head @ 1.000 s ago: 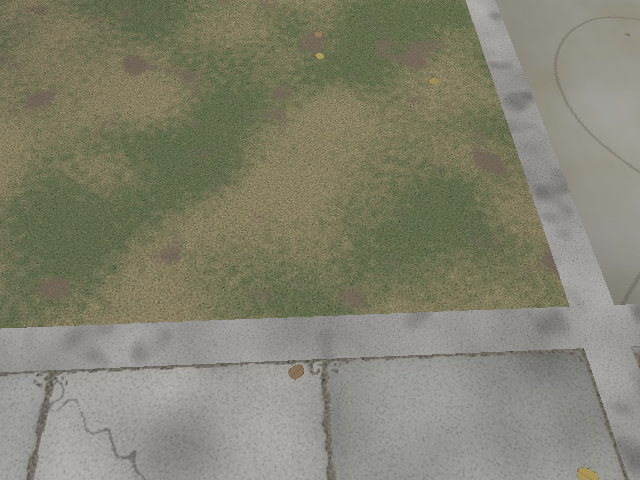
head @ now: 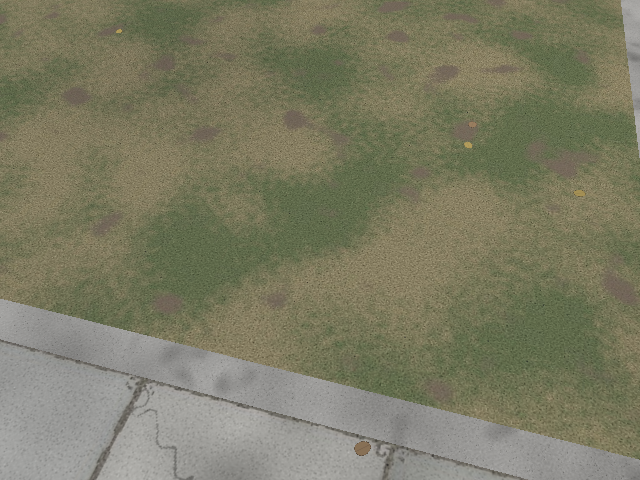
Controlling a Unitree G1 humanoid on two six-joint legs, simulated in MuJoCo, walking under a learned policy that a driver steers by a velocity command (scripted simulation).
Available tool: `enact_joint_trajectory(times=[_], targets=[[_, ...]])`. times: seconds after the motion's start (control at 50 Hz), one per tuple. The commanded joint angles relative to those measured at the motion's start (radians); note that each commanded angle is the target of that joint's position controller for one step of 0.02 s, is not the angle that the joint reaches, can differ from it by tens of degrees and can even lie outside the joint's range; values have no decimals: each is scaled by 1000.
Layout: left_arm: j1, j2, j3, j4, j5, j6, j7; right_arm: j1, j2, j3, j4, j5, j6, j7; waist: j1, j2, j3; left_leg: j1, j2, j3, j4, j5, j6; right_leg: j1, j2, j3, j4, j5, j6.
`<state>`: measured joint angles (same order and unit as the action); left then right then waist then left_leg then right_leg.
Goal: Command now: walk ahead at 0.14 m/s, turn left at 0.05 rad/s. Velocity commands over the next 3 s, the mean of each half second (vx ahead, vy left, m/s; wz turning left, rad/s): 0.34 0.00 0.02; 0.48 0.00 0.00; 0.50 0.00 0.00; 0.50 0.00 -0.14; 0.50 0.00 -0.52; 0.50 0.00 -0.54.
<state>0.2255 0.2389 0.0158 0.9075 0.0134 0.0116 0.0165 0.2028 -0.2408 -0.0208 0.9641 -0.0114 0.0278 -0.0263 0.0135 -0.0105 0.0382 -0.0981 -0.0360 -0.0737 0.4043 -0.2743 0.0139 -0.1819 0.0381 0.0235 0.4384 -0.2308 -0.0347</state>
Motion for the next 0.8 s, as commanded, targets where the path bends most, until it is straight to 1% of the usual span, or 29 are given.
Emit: enact_joint_trajectory(times=[0.02, 0.04, 0.06, 0.08, 0.12, 0.14, 0.18, 0.2, 0.22, 0.24, 0.26, 0.28, 0.3, 0.32, 0.36, 0.42, 0.5, 0.56, 0.6, 0.62, 0.64, 0.66, 0.68, 0.7, 0.72, 0.74, 0.76, 0.78, 0.8], targets=[[-32, 119, 35, -40, 13, 2, -11, 74, -168, -37, 9, -6, -8, -4, -39, 158, 66, -90, 139, -215, -171, -439, 122, -121, 0, 18, 72, -274, -42], [-52, 98, 31, -49, 15, -2, -16, 100, -187, -44, 16, -5, -8, -3, -55, 192, 111, -91, 199, -304, -234, -544, 161, -197, 17, -24, 147, -267, -39], [-62, 83, 27, -55, 21, -10, -19, 102, -195, -49, 19, -7, -12, -1, -59, 211, 152, -106, 263, -379, -276, -573, 199, -236, 4, -57, 215, -224, -37], [-72, 86, 28, -61, 21, -20, -20, 96, -184, -49, 17, -7, -19, 1, -57, 198, 166, -116, 295, -414, -299, -543, 223, -260, -26, -47, 261, -196, -38], [-62, 101, 35, -65, 16, -40, -29, 75, -179, -52, 14, -11, -36, 7, -39, 173, 148, -78, 295, -386, -290, -416, 227, -274, -53, -35, 270, -215, -44], [-49, 100, 36, -61, 13, -49, -34, 62, -177, -54, 13, -6, -43, 10, -26, 162, 135, -79, 273, -339, -275, -353, 215, -232, -51, -46, 224, -198, -47], [58, 78, 38, -21, 7, -60, -36, 10, -174, -58, 5, 6, -51, 15, 39, 137, 100, -194, 202, -219, -207, -274, 175, 14, -14, -100, 58, -83, -53], [158, 85, 46, 22, 5, -63, -31, -5, -163, -57, -1, 3, -54, 16, 78, 95, 79, -289, 159, -175, -125, -262, 154, 177, 14, -101, -4, -69, -49], [267, 129, 59, 54, 12, -70, -20, -29, -121, -46, -17, -4, -63, 18, 122, -23, 58, -416, 95, -93, 58, -222, 122, 325, -81, 52, -96, -170, -63], [379, 236, 83, 73, 16, -76, -15, -48, -38, -23, -57, 4, -72, 27, 149, -287, 4, -571, -39, 66, 390, -236, 77, 405, -333, 506, -309, -511, -144], [357, 218, 78, 85, 16, -69, -19, -63, -116, -40, -64, -19, -74, 28, 107, -189, 70, -623, -19, 18, 561, -269, 92, 292, -421, 653, -354, -581, -197], [251, 176, 66, 52, 14, -70, -22, -53, -119, -43, -56, -21, -78, 37, 42, -82, 128, -630, 39, -13, 631, -175, 105, 213, -395, 578, -344, -549, -199], [181, 144, 57, 31, 10, -78, -23, -29, -103, -37, -39, -16, -84, 49, 8, -45, 128, -603, 73, -5, 636, -89, 102, 176, -347, 480, -348, -441, -179], [157, 133, 52, 24, 7, -86, -22, -18, -92, -36, -31, -17, -88, 56, -9, -43, 107, -577, 94, 13, 623, -27, 91, 175, -307, 393, -356, -316, -159], [187, 107, 41, 46, 6, -101, -19, -22, -84, -32, -23, -30, -82, 66, -6, -58, 66, -559, 102, 55, 616, 51, 63, 205, -251, 258, -344, -57, -142], [278, 94, 33, 92, -1, -108, -17, -97, -68, -27, -51, -28, -70, 69, 10, -65, 59, -619, 103, 100, 581, 93, 29, 249, -236, 161, -319, 216, -151], [307, 84, 23, 115, 3, -105, -13, -257, -40, -10, -118, -21, -67, 70, 36, -76, 92, -600, 83, 152, 390, 166, 6, 204, -210, 82, -318, 373, -154], [318, 95, 23, 131, 5, -108, -10, -321, -37, -2, -153, -13, -68, 69, 44, -89, 105, -511, 61, 178, 247, 210, 28, 191, -222, 56, -319, 451, -152], [303, 103, 25, 139, 4, -109, -7, -311, -51, -6, -163, -11, -70, 63, 25, -86, 100, -450, 50, 180, 197, 208, 61, 217, -247, 48, -296, 551, -145], [282, 109, 26, 138, 4, -110, -6, -277, -62, -11, -158, -11, -73, 57, 2, -84, 83, -396, 34, 182, 178, 189, 80, 235, -253, 34, -250, 674, -135], [263, 119, 28, 138, 4, -109, -4, -208, -77, -20, -139, -12, -77, 50, -32, -88, 43, -316, 9, 185, 168, 156, 99, 256, -253, 19, -166, 829, -121], [250, 129, 31, 138, 6, -105, -3, -87, -97, -32, -101, -11, -83, 41, -81, -84, -25, -196, -20, 188, 143, 131, 119, 268, -243, 5, -22, 934, -107], [238, 130, 31, 136, 4, -99, -4, 79, -118, -47, -46, -16, -92, 30, -149, -60, -109, 6, -22, 184, 84, 153, 141, 202, -210, -24, 179, 885, -90], [254, 94, 20, 113, 0, -97, -8, 241, -190, -69, -15, -41, -98, 18, -190, 25, -218, 243, 178, -38, 57, -24, 184, 8, -163, -52, 469, 555, -78], [382, -29, 1, 103, -26, -94, -20, 270, -267, -86, -13, -53, -94, 21, -107, 252, -331, 468, 465, -575, -66, -156, 329, -343, 31, -67, 848, -260, -38], [294, 89, 30, 104, -1, -91, -15, 190, -215, -81, -19, -8, -85, 32, -112, 96, -258, 362, 418, -648, -169, -276, 312, -433, 1, 54, 917, -243, -63], [196, 101, 39, 68, 0, -96, -19, 72, -159, -66, -40, 1, -88, 33, -67, 77, -96, 202, 384, -461, -189, -253, 279, -462, -57, 44, 887, -131, -71], [152, 86, 36, 60, 0, -102, -23, 22, -103, -52, -44, -2, -98, 37, -45, 38, -35, 77, 340, -349, -224, -112, 256, -422, -91, 38, 831, -66, -72], [146, 71, 37, 63, 8, -95, -26, 17, -79, -44, -33, -4, -108, 35, -16, 41, -7, -2, 296, -259, -238, 1, 228, -371, -114, 37, 785, -44, -67]])
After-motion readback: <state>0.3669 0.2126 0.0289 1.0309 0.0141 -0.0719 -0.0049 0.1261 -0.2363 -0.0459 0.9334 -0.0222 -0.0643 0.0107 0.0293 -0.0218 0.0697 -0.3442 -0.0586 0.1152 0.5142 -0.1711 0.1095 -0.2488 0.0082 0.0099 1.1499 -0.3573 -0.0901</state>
